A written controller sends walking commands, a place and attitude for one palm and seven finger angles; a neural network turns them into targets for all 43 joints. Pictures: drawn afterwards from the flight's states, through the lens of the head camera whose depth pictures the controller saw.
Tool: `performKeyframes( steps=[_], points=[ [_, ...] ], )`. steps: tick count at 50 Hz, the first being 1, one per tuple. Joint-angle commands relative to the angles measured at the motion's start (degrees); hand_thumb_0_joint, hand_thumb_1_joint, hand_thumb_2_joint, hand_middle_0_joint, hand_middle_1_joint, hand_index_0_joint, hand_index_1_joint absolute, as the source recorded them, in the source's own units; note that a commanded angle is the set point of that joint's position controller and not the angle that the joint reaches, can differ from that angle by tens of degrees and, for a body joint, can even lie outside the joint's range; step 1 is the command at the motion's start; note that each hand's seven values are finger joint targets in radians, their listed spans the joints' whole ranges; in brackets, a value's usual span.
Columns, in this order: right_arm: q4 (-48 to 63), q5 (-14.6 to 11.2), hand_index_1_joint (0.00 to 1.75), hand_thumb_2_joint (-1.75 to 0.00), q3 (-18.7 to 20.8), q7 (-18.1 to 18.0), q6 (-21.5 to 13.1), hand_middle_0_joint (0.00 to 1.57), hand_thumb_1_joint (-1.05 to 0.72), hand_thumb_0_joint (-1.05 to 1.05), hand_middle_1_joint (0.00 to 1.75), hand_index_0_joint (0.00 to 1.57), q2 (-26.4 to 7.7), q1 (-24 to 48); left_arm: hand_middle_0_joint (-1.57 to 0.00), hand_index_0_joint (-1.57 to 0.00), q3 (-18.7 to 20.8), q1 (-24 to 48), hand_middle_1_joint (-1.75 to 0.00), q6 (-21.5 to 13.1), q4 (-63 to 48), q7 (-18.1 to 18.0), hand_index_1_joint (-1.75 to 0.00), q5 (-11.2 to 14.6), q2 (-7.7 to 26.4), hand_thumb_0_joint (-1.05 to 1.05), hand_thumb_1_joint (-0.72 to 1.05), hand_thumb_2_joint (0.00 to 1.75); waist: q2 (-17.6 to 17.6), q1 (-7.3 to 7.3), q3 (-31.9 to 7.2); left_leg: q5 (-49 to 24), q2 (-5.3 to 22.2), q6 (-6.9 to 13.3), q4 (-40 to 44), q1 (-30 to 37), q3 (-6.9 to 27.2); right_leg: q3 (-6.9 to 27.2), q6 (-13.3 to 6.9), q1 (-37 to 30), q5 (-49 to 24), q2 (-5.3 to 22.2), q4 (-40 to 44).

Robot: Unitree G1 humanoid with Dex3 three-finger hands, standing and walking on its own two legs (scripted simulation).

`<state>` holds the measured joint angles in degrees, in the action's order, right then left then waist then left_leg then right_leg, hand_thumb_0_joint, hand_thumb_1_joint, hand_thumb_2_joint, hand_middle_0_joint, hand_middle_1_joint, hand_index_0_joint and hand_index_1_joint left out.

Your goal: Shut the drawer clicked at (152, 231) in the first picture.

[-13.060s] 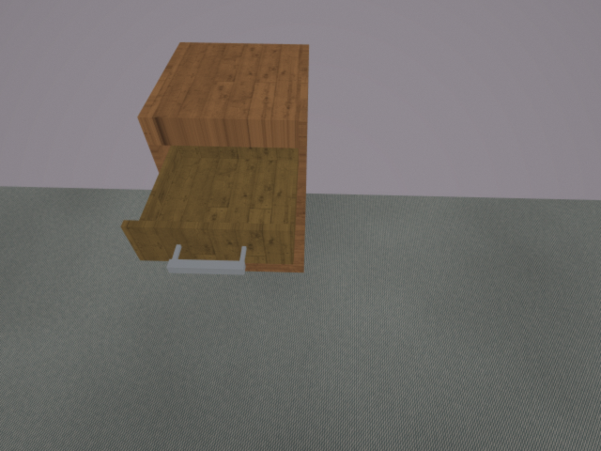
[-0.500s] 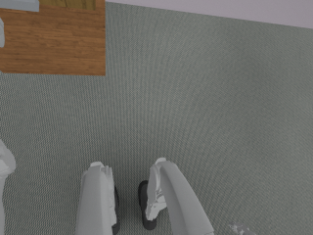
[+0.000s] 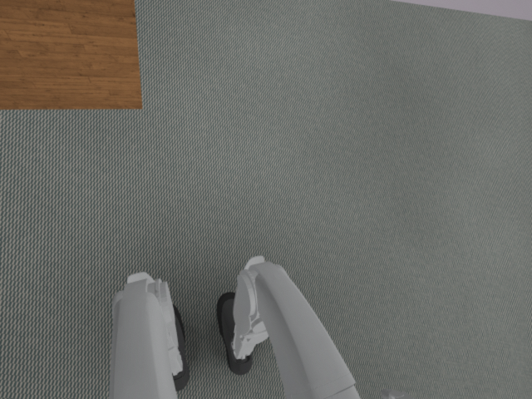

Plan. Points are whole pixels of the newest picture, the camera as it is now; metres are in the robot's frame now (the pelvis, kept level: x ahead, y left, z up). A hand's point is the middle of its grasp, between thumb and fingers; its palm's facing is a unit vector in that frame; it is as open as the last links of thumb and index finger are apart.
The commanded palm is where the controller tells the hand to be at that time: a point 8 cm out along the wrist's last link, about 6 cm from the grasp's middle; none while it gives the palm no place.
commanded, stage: push the drawer shut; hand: left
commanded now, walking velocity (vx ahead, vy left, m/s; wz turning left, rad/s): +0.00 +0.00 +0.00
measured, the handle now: out of the picture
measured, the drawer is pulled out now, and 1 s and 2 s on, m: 0.00 0.00 0.00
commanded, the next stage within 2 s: pull the fist back off the drawer in 0.26 s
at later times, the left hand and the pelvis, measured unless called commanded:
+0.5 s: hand out of the picture +0.59 +0.33 +0.03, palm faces +0.12 -0.99 -0.06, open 3.3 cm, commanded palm +0.64 +0.27 +0.03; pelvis -0.02 +0.00 -0.02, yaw -1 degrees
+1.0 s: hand out of the picture +0.56 +0.32 +0.02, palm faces +0.11 -0.99 -0.04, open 3.3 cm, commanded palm +0.58 +0.28 +0.03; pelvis +0.00 +0.01 +0.01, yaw -1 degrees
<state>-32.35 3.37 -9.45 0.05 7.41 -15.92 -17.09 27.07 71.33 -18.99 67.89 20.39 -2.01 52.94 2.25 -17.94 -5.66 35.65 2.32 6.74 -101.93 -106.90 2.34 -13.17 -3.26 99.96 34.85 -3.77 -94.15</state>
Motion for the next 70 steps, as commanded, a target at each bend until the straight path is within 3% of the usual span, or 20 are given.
performKeyframes(
  steps=[1,11,12,18,20,24,26,31,34,35,39,43,49,52,56,58,62,65,67,70],
  points=[
    [-0.8,0.3,0.30,-0.90,4.5,-0.8,0.6,0.20,-0.90,0.00,0.30,0.20,-15.4,-15.0,-1.40,-1.40,-0.2,28.3,-1.60,-2.7,-12.5,-0.2,-1.60,1.0,13.9,0.00,0.90,0.90,25.6,-2.50,-38.8,-24.7,2.8,-5.4,12.1,48.7,14.4,6.4,0.8,-4.4,-14.1,-0.3,7.7],
    [-1.1,0.6,0.30,-0.90,3.0,-1.5,-0.3,0.20,-0.90,0.00,0.30,0.20,-15.6,-16.0,-1.40,-1.40,-2.2,35.7,-1.60,-1.5,-10.2,-0.2,-1.60,-0.5,17.1,0.00,0.90,0.90,28.0,-5.44,-36.3,-19.1,2.3,-4.2,10.6,43.2,12.5,6.7,0.7,-4.4,-13.0,-0.7,7.7],
    [-1.2,0.6,0.30,-0.90,3.0,-1.5,-0.5,0.20,-0.90,0.00,0.30,0.20,-15.6,-16.0,-1.40,-1.40,-2.9,36.8,-1.60,-1.7,-11.0,-0.1,-1.60,-0.7,16.9,0.00,0.90,0.90,30.3,-5.78,-36.7,-19.9,2.5,-4.4,10.7,45.1,12.9,6.6,0.6,-3.0,-13.1,-0.6,7.5],
    [-1.5,0.2,0.30,-0.90,2.4,-1.9,-1.5,0.20,-0.90,0.00,0.30,0.20,-16.5,-15.1,-1.40,-1.40,-7.1,38.1,-1.60,-0.2,-8.5,0.1,-1.60,-1.2,13.8,0.00,0.90,0.90,31.9,-7.43,-33.1,-13.4,3.3,-4.8,12.8,46.1,15.2,5.7,0.7,1.7,-11.0,-0.3,7.2],
    [-1.1,0.3,0.30,-0.90,2.2,-2.0,-1.6,0.20,-0.90,0.00,0.30,0.20,-16.7,-15.3,-1.40,-1.40,-5.5,38.0,-1.60,0.3,-8.5,0.1,-1.60,-1.5,16.6,0.00,0.90,0.90,30.9,-6.88,-33.7,-11.6,3.0,-4.6,12.8,44.3,14.8,5.7,0.6,0.3,-10.5,-0.4,6.8],
    [-0.5,0.3,0.30,-0.90,2.1,-2.1,-1.7,0.20,-0.90,0.00,0.30,0.20,-16.9,-15.3,-1.40,-1.40,-5.0,37.8,-1.60,1.2,-8.8,0.5,-1.60,-1.6,17.2,0.00,0.90,0.90,31.0,-6.66,-34.1,-10.9,2.9,-4.7,12.9,44.2,15.3,5.4,0.6,0.5,-10.5,-0.3,6.3],
    [0.0,0.3,0.30,-0.90,2.1,-2.1,-1.7,0.20,-0.90,0.00,0.30,0.20,-16.9,-15.7,-1.40,-1.40,-3.4,36.8,-1.60,1.4,-9.2,0.6,-1.60,-1.6,19.0,0.00,0.90,0.90,30.0,-5.84,-34.7,-10.8,2.7,-4.6,12.6,42.8,14.8,5.6,0.5,-1.1,-10.5,-0.5,6.2],
    [1.0,0.1,0.30,-0.90,2.3,-1.8,-1.5,0.20,-0.90,0.00,0.30,0.20,-17.1,-15.4,-1.40,-1.40,-2.8,32.8,-1.60,2.2,-9.0,0.9,-1.60,-1.1,17.8,0.00,0.90,0.90,28.1,-4.79,-33.3,-7.7,2.8,-4.8,13.9,42.2,15.7,5.3,0.4,-0.4,-9.4,-0.4,6.0],
    [1.5,0.0,0.30,-0.90,2.7,-1.6,-1.4,0.20,-0.90,0.00,0.30,0.20,-17.3,-15.9,-1.40,-1.40,-0.8,30.3,-1.60,2.0,-11.7,1.0,-1.60,-0.7,18.8,0.00,0.90,0.90,29.5,-2.93,-35.5,-10.7,3.2,-5.7,14.9,45.8,17.1,5.0,0.4,-0.1,-10.2,-0.2,5.4],
    [1.5,-0.1,0.30,-0.90,3.0,-1.4,-1.3,0.20,-0.90,0.00,0.30,0.20,-17.2,-15.8,-1.40,-1.40,-1.5,29.4,-1.60,2.2,-11.9,1.0,-1.60,-0.7,17.1,0.00,0.90,0.90,29.6,-2.79,-35.8,-11.0,3.3,-6.0,15.2,47.0,17.5,5.0,0.4,0.7,-10.2,-0.1,5.4],
    [1.5,-0.2,0.30,-0.90,3.9,-1.0,-1.0,0.20,-0.90,0.00,0.30,0.20,-17.2,-16.1,-1.40,-1.40,0.4,25.7,-1.60,2.1,-14.5,0.7,-1.60,0.7,15.9,0.00,0.90,0.90,27.5,-1.59,-37.5,-14.4,3.8,-6.5,15.7,49.7,18.4,5.0,0.7,0.4,-11.1,0.0,5.5],
    [1.7,-0.5,0.30,-0.90,4.7,-0.4,-0.4,0.20,-0.90,0.00,0.30,0.20,-16.8,-16.3,-1.40,-1.40,2.7,18.7,-1.60,2.0,-16.5,0.8,-1.60,1.8,15.3,0.00,0.90,0.90,26.6,0.82,-39.1,-19.1,4.1,-7.2,16.5,52.1,18.4,5.2,0.7,-1.1,-11.8,0.1,6.0],
    [1.8,-0.8,0.30,-0.90,5.9,0.1,-0.3,0.20,-0.90,0.00,0.30,0.20,-15.7,-15.2,-1.40,-1.40,5.1,12.6,-1.60,0.0,-22.6,0.6,-1.60,4.5,13.8,0.00,0.90,0.90,24.2,2.88,-41.2,-25.3,3.7,-6.7,16.3,52.8,15.8,6.3,0.8,-6.2,-13.9,-0.1,8.0],
    [0.7,-0.9,0.30,-0.90,6.4,0.3,-0.7,0.20,-0.90,0.00,0.30,0.20,-15.1,-14.6,-1.40,-1.40,2.6,13.5,-1.60,-1.8,-23.3,0.6,-1.60,5.4,9.2,0.00,0.90,0.90,23.8,1.77,-39.8,-27.0,4.0,-7.0,16.3,54.9,16.4,6.7,1.1,-4.6,-14.3,0.1,8.7],
    [-0.5,-0.7,0.30,-0.90,6.4,0.0,-0.8,0.20,-0.90,0.00,0.30,0.20,-14.9,-14.3,-1.40,-1.40,1.6,12.7,-1.60,-2.9,-17.1,0.4,-1.60,5.4,7.5,0.00,0.90,0.90,20.0,1.15,-36.3,-24.8,3.1,-6.1,15.4,50.3,14.6,6.7,1.0,-6.1,-13.5,-0.1,9.5],
    [-0.6,-0.5,0.30,-0.90,6.4,0.0,-0.8,0.20,-0.90,0.00,0.30,0.20,-14.8,-14.1,-1.40,-1.40,0.2,12.9,-1.60,-3.4,-15.8,0.6,-1.60,4.9,6.3,0.00,0.90,0.90,21.8,1.30,-36.2,-26.8,3.1,-6.3,15.2,51.2,14.4,6.7,0.8,-5.5,-13.6,0.0,9.6],
    [3.7,-2.3,0.30,-0.90,8.0,0.9,0.0,0.20,-0.90,0.00,0.30,0.20,-14.4,-13.0,-1.40,-1.40,3.3,-2.0,-1.60,-2.8,-33.7,2.1,-1.60,7.8,7.5,0.00,0.90,0.90,28.5,9.23,-50.8,-41.3,3.7,-8.2,21.4,68.4,14.6,8.0,0.4,-15.5,-17.5,0.1,13.9],
    [5.8,-4.4,0.30,-0.90,9.4,1.3,-0.4,0.20,-0.90,0.00,0.30,0.20,-13.6,-11.3,-1.40,-1.40,4.0,-13.1,-1.60,1.3,-47.0,2.6,-1.60,12.0,4.6,0.00,0.90,0.90,23.4,11.14,-55.1,-44.6,3.4,-7.7,25.9,73.3,13.1,8.6,0.8,-26.0,-21.6,-0.2,19.7],
    [6.5,-5.6,0.30,-0.90,9.5,1.1,-1.8,0.20,-0.90,0.00,0.30,0.20,-12.7,-9.9,-1.40,-1.40,5.1,-20.5,-1.60,4.1,-51.0,1.7,-1.60,14.4,2.8,0.00,0.90,0.90,18.5,11.76,-52.1,-42.3,3.0,-6.6,28.3,70.6,11.1,9.0,1.1,-31.6,-23.0,-0.2,22.8],
    [5.6,-6.4,0.30,-0.90,9.6,0.3,-4.4,0.20,-0.90,0.00,0.30,0.20,-11.3,-7.4,-1.40,-1.40,6.0,-24.5,-1.60,5.6,-52.7,-1.3,-1.60,17.1,-0.9,0.00,0.90,0.90,10.0,10.82,-43.7,-32.9,1.6,-4.6,30.6,62.0,6.6,10.3,2.0,-39.7,-23.2,-0.2,27.5]
  ],
)
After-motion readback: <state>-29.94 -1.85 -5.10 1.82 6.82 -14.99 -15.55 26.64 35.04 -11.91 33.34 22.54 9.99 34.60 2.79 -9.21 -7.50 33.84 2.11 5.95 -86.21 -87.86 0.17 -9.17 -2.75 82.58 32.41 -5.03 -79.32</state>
